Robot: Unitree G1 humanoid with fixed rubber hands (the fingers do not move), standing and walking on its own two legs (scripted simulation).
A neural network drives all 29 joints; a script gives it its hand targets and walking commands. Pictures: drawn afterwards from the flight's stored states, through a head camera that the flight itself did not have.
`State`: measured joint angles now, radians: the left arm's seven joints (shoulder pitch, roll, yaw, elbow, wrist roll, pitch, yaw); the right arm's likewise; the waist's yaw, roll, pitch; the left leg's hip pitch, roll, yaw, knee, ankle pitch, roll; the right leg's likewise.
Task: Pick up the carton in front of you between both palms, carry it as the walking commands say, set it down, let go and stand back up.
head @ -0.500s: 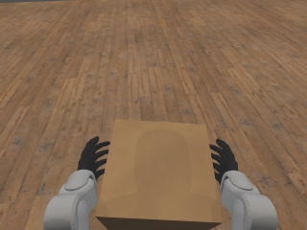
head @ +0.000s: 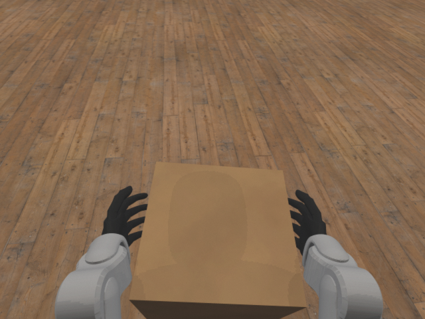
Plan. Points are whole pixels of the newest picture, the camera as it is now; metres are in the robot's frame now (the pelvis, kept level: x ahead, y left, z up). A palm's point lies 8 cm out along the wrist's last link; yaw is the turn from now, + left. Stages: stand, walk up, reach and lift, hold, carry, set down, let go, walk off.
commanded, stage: carry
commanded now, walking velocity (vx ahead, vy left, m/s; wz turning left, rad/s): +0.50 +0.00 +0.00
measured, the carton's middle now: (212, 252) +0.24 +0.00 +0.03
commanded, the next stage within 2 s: none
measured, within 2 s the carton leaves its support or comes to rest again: neither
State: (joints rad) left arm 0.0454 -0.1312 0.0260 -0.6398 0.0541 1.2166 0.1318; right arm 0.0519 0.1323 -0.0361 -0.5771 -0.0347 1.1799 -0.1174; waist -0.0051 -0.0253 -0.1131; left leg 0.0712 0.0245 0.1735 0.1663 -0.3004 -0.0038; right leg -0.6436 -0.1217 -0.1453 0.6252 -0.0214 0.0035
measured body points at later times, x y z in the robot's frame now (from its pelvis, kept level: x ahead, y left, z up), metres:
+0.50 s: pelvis +0.33 -0.02 +0.00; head +0.33 -0.03 +0.45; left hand +0.56 +0.14 +0.09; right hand +0.57 -0.17 +0.08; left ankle +0.44 +0.09 -0.72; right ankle +0.22 -0.12 -0.74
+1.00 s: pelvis +0.50 -0.02 +0.00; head +0.48 -0.02 +0.45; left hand +0.75 +0.13 +0.09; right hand +0.75 -0.18 +0.08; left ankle +0.47 +0.07 -0.74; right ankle +0.44 -0.14 -0.74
